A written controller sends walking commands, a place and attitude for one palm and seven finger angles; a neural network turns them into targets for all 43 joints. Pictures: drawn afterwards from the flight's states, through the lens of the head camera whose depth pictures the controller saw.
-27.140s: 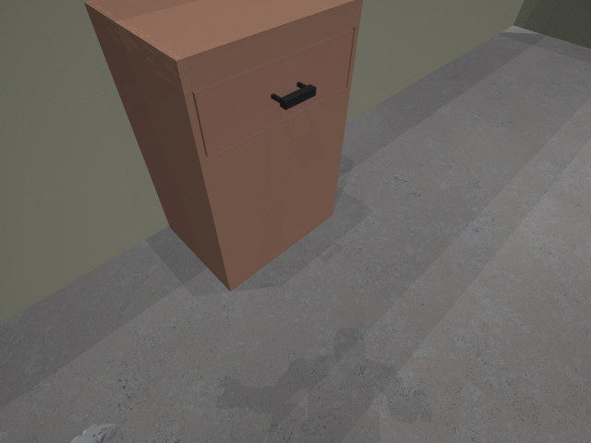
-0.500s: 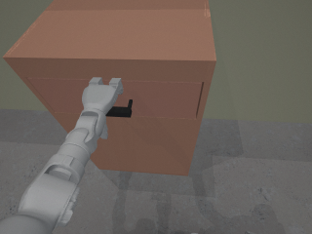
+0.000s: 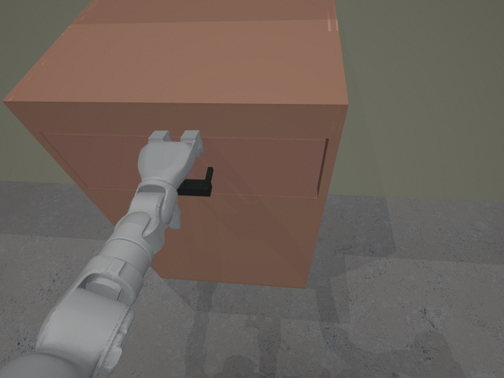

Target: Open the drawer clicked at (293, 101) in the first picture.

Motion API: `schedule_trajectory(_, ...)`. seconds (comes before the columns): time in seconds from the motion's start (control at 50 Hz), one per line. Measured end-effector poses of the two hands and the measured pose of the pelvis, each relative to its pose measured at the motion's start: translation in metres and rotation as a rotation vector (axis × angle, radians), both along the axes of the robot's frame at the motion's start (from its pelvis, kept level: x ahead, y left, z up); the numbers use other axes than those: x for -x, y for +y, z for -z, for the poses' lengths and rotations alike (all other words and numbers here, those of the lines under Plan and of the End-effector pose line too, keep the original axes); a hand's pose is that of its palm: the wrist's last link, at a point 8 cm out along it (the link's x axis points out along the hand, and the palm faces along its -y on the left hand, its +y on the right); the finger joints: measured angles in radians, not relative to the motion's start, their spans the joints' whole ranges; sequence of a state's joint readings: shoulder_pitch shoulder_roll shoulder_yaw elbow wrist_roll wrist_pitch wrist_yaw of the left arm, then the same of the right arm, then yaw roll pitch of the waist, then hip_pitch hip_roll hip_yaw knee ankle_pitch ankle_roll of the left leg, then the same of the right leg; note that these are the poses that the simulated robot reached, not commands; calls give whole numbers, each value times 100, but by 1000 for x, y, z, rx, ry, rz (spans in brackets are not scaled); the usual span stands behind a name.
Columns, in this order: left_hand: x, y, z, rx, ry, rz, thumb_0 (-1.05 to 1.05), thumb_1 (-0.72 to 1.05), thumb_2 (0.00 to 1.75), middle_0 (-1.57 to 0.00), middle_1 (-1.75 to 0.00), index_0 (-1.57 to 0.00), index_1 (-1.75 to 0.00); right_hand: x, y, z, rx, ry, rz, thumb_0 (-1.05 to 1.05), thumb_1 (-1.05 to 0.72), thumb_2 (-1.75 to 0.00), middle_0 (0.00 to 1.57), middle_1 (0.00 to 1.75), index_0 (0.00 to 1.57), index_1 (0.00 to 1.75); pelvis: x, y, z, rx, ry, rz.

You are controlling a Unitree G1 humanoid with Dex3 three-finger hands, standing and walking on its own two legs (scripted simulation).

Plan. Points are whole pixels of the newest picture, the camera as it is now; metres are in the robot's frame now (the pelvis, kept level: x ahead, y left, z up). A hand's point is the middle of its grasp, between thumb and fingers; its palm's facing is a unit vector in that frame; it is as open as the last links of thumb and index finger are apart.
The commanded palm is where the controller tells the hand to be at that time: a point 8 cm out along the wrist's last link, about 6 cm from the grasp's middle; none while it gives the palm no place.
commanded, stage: re-aim the fingers above the handle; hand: left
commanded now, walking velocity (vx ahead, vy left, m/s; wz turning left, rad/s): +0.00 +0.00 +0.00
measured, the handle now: (185, 178) +0.49 +0.15 -0.02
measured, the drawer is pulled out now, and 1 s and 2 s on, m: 0.00 0.00 0.00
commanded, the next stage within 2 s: lower the fingers behind the handle in 0.40 s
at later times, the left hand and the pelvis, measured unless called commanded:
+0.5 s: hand (171, 181) +0.44 +0.15 +0.04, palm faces -0.03 +0.00 -1.00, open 13.8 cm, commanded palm +0.41 +0.16 +0.10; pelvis +0.00 +0.00 +0.00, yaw +1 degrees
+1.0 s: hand (180, 192) +0.44 +0.15 +0.00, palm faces -0.06 -0.01 -1.00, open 13.8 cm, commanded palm +0.42 +0.16 +0.06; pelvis +0.00 +0.00 -0.01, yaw +1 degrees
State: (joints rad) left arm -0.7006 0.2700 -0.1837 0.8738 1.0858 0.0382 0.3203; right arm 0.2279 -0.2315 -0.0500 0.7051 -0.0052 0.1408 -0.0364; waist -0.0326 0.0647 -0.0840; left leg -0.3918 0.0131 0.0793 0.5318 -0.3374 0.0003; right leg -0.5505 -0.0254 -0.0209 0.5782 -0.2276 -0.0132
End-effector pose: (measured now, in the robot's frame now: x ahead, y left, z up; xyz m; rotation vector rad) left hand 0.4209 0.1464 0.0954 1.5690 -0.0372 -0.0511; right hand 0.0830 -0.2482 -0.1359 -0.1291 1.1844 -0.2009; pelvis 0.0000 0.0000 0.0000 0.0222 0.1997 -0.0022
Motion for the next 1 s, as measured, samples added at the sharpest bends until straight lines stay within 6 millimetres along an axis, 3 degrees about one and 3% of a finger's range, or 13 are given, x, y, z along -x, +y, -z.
schedule_trajectory(0.12, 9, 10, 0, 11, 46, 10, 0, -49, 30, -32, -121, -33, -121, -8, -5, -6, 21, -25, -20, 1, -91, -90, 20, 30, 20, 30, 0, -2, -1, 3, -15, -14)
schedule_trajectory(0.28, 15, 4, 3, 25, 11, 95, 0, -49, 30, -32, -121, -32, -120, -12, -12, -8, 53, -34, -45, 1, -91, -90, 20, 30, 20, 30, 3, -1, 1, 4, -10, -28)
schedule_trajectory(0.46, 3, 11, 0, -6, 5, 17, 0, -49, 30, -31, -120, -32, -120, 3, -4, -2, 23, 2, -23, 1, -91, -90, 20, 30, 20, 30, 4, 2, 2, 4, 1, -20)
schedule_trajectory(0.56, 1, 2, 2, 14, 36, 54, 0, -49, 30, -31, -120, -32, -120, 13, 0, -1, 15, 22, -10, 1, -91, -90, 20, 30, 20, 30, 3, 4, 2, 5, 2, -18)
schedule_trajectory(0.68, 4, -6, 12, 32, 22, 94, 0, -49, 30, -31, -120, -32, -120, 22, 0, 2, 14, 40, 0, 1, -91, -90, 20, 30, 20, 30, 3, 5, 4, 4, 14, -9)
schedule_trajectory(0.88, 2, 8, 29, -2, 27, 26, 0, -49, 30, -31, -120, -32, -120, 28, -5, 4, 30, 59, 10, 1, -91, -90, 20, 30, 20, 30, 5, 4, 7, 5, 42, -11)
schedule_trajectory(1.0, -1, 5, 36, 15, 53, 44, 0, -49, 30, -31, -120, -32, -120, 29, -8, 4, 47, 65, 7, 0, -91, -90, 20, 30, 20, 30, 5, 4, 9, 7, 54, -17)
